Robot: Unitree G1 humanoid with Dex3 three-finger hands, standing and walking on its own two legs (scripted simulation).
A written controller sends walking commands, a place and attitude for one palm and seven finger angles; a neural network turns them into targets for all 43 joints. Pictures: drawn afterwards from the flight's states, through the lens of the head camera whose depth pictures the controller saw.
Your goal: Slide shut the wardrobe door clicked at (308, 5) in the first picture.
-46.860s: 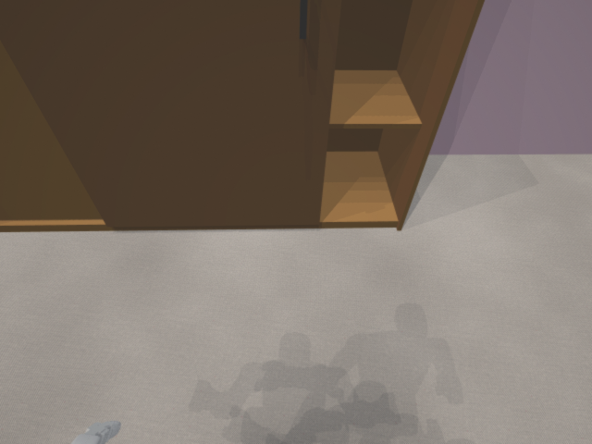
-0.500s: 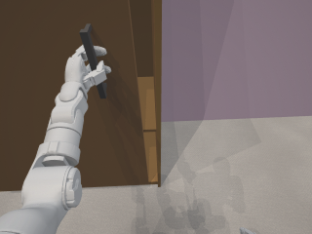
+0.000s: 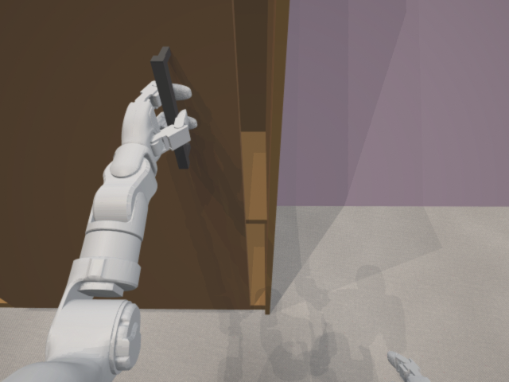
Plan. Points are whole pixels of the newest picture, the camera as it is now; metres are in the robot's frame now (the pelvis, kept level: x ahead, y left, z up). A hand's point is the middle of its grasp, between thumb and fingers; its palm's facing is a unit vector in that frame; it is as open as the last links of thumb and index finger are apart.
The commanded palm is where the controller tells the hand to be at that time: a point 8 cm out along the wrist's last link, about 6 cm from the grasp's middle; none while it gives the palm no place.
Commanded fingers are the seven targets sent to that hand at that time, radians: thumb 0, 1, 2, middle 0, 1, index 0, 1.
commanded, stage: tug the door sideways, standing still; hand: left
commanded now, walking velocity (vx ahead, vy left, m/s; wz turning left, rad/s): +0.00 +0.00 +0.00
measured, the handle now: (175, 113) +0.48 +0.15 +0.19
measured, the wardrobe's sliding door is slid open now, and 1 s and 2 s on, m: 0.06 0.05 0.01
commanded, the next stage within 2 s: step sideways, sliding the door along in 0.74 s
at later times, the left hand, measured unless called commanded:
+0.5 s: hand (188, 130) +0.43 +0.12 +0.20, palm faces +0.13 -0.99 -0.04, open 5.7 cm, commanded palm +0.41 +0.11 +0.19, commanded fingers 0.00 0.90 0.90 -0.45 -1.40 -0.45 -1.40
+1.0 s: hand (184, 133) +0.43 +0.13 +0.19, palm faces +0.09 -0.98 -0.16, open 5.9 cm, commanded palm +0.41 +0.15 +0.20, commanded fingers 0.00 0.90 0.90 -0.45 -1.40 -0.45 -1.40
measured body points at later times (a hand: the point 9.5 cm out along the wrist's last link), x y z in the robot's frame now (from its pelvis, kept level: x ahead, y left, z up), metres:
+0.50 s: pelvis -0.03 +0.01 +0.00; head -0.01 +0.00 +0.45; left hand +0.42 +0.17 +0.20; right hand +0.08 -0.22 -0.13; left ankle -0.05 +0.12 -0.74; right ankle -0.06 -0.10 -0.74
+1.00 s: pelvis -0.04 +0.01 -0.01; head +0.00 -0.01 +0.44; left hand +0.42 +0.18 +0.20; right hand +0.08 -0.24 -0.13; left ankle -0.05 +0.12 -0.74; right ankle -0.06 -0.10 -0.74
